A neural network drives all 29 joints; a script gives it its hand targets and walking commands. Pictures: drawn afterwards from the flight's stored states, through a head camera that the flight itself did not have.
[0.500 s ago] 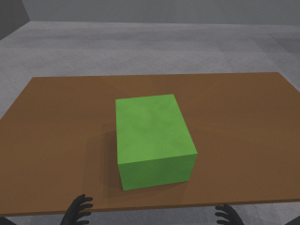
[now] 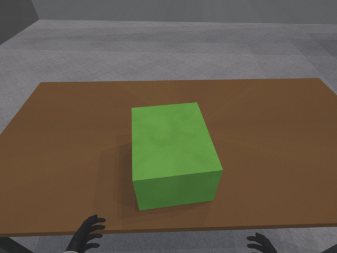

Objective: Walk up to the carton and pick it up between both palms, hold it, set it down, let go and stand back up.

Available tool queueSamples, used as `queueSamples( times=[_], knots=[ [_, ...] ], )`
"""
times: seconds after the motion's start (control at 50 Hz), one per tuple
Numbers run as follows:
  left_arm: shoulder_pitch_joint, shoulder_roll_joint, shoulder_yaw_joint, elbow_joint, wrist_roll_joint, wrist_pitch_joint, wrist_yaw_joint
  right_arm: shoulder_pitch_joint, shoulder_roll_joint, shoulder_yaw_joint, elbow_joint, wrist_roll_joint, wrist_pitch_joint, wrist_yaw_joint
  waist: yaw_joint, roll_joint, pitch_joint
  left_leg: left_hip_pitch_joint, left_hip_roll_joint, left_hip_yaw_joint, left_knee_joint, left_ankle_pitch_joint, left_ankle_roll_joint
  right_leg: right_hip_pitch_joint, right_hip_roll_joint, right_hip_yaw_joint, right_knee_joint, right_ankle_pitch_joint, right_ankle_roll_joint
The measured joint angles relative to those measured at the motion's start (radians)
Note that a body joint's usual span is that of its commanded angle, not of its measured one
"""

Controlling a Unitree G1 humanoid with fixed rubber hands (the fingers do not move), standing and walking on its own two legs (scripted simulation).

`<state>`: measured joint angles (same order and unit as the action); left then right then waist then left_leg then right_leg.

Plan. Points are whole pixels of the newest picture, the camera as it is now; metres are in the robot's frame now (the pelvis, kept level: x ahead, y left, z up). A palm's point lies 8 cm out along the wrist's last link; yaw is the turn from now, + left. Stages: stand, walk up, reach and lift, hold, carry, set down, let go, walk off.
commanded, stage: stand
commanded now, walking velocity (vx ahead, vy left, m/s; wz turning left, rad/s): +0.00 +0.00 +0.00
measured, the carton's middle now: (170, 152) +0.46 +0.02 -0.05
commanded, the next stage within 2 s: none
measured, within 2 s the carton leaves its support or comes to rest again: neither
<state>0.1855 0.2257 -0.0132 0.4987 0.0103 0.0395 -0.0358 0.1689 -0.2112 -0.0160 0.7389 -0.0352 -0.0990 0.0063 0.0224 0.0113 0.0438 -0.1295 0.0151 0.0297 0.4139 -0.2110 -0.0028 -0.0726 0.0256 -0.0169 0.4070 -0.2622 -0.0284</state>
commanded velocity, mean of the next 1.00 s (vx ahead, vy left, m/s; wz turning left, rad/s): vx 0.00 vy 0.00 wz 0.00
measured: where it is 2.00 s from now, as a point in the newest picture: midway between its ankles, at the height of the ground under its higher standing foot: outside the picture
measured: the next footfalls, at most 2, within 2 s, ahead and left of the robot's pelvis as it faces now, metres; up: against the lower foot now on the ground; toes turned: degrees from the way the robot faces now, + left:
none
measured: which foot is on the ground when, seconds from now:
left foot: down 0.00-1.00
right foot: down 0.00-1.00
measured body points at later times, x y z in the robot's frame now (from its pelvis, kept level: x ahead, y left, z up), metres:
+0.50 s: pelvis -0.01 -0.01 +0.00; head -0.03 +0.00 +0.45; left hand +0.18 +0.23 -0.07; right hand +0.09 -0.31 -0.10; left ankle +0.01 +0.12 -0.74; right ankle -0.02 -0.10 -0.74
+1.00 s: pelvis -0.02 -0.01 +0.00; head -0.03 +0.00 +0.45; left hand +0.18 +0.24 -0.07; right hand +0.08 -0.30 -0.11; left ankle +0.01 +0.12 -0.74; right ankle -0.02 -0.10 -0.74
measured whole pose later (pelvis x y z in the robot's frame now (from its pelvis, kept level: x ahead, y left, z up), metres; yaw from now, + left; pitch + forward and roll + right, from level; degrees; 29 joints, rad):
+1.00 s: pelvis -0.02 -0.01 +0.00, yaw +1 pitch -3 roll -1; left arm 0.14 0.34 -0.08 0.64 0.03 -0.14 -0.04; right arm 0.20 -0.34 -0.02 0.90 -0.01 -0.01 0.03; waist -0.02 -0.01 0.01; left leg -0.21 0.03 0.00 0.45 -0.19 -0.01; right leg -0.14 0.05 -0.04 0.41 -0.23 -0.04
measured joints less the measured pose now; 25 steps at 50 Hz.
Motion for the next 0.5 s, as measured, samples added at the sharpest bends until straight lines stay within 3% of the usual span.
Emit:
queueSamples(
  times=[0.18, 0.5],
  knots=[
    [0.019, 0.079, -0.036, 0.023, 0.021, -0.116, -0.003, 0.019, -0.117, -0.036, 0.057, 0.01, 0.078, 0.012, -0.018, -0.03, -0.03, -0.066, 0.011, -0.013, 0.047, -0.012, -0.008, -0.06, 0.011, -0.012, 0.04, -0.012, -0.011],
    [-0.014, 0.124, -0.054, 0.094, 0.023, -0.163, -0.002, 0.046, -0.13, -0.012, 0.111, 0.012, 0.088, 0.037, -0.046, -0.032, -0.044, -0.091, 0.024, -0.025, 0.05, 0.004, -0.015, -0.076, 0.025, -0.023, 0.027, 0.011, -0.023]
  ],
)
